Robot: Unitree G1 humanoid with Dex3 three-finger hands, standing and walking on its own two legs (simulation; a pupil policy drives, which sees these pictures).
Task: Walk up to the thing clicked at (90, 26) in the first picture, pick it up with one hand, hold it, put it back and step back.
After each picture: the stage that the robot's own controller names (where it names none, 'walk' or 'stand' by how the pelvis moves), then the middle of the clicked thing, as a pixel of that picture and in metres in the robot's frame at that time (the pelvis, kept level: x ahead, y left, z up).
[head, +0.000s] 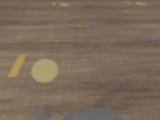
stand; (89, 28) +2.41 +0.07 -0.72
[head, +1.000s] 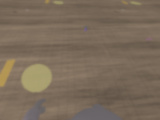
walk; (85, 28) +2.25 +0.09 -0.70
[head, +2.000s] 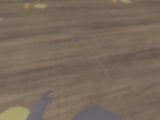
walk; (76, 39) +1.62 +0.21 -0.69
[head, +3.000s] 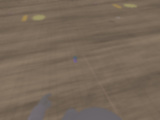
walk; (75, 59) +1.07 +0.30 -0.70
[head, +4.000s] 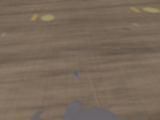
walk; (76, 74) +0.70 +0.28 -0.71
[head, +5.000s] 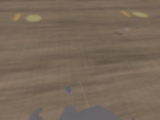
walk; (68, 90) +0.43 +0.25 -0.70
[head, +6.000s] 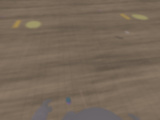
stand; (68, 100) +0.31 +0.24 -0.72
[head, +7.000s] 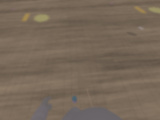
stand; (74, 99) +0.29 +0.17 -0.70
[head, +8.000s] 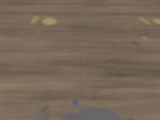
stand; (75, 102) +0.30 +0.15 -0.72
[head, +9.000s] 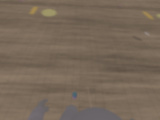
stand; (74, 95) +0.33 +0.14 -0.71
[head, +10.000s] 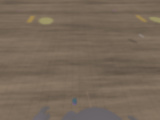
stand; (74, 101) +0.30 +0.15 -0.72
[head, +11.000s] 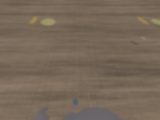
stand; (75, 102) +0.31 +0.14 -0.72
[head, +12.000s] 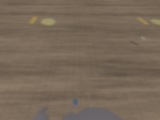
stand; (75, 102) +0.31 +0.14 -0.72
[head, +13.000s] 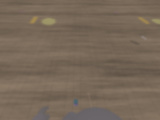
go down; (75, 102) +0.30 +0.14 -0.72
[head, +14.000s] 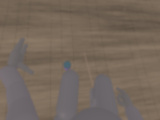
go down; (67, 65) +0.39 +0.18 -0.33
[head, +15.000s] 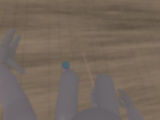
go down; (66, 66) +0.39 +0.19 -0.29
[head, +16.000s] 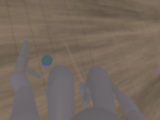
close in; (46, 61) +0.37 +0.22 -0.22
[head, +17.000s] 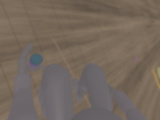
close; (35, 61) +0.37 +0.23 -0.22
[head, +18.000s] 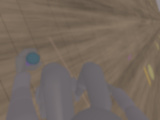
lift; (31, 60) +0.37 +0.22 -0.22
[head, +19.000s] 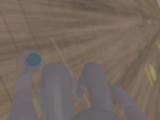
lift; (32, 61) +0.37 +0.22 -0.21
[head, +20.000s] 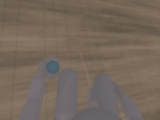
lift; (52, 68) +0.30 +0.26 -0.09
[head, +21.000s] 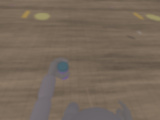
lift; (63, 71) +0.33 +0.18 +0.06
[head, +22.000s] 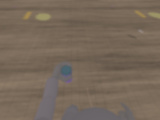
hold; (67, 74) +0.32 +0.16 +0.02
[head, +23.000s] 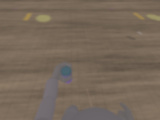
hold; (67, 75) +0.31 +0.17 +0.02
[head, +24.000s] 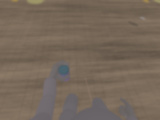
crouch; (64, 73) +0.33 +0.17 -0.03
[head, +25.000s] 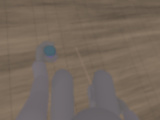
lower; (51, 54) +0.43 +0.23 -0.10
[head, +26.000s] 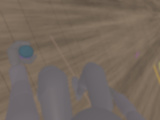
lower; (26, 54) +0.40 +0.26 -0.21
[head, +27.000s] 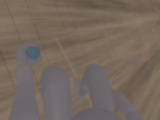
lower; (33, 55) +0.39 +0.26 -0.20
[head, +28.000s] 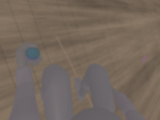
lower; (33, 55) +0.38 +0.26 -0.20
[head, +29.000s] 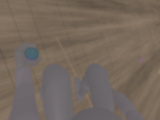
lower; (32, 55) +0.38 +0.27 -0.20
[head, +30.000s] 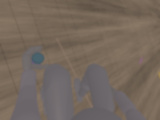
open; (37, 59) +0.37 +0.24 -0.23
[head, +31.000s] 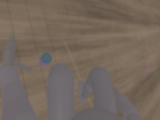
stand; (45, 59) +0.37 +0.23 -0.24
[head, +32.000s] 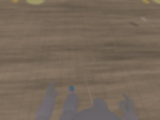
stand; (71, 88) +0.35 +0.16 -0.59
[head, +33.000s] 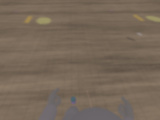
stand; (73, 100) +0.33 +0.16 -0.66
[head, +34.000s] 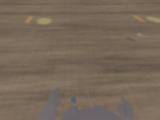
stand; (73, 100) +0.33 +0.16 -0.67
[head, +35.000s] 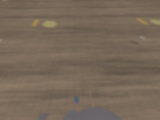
stand; (76, 100) +0.35 +0.15 -0.72
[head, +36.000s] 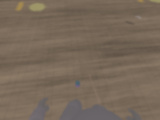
walk; (77, 83) +0.44 +0.13 -0.69
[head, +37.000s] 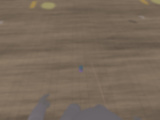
walk; (80, 68) +0.72 +0.14 -0.69
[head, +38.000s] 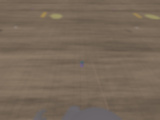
stand; (82, 64) +1.00 +0.18 -0.70
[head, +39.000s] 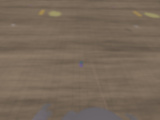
stand; (81, 64) +0.97 +0.15 -0.72
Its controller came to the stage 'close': yes
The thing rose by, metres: 0.74
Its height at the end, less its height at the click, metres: +0.00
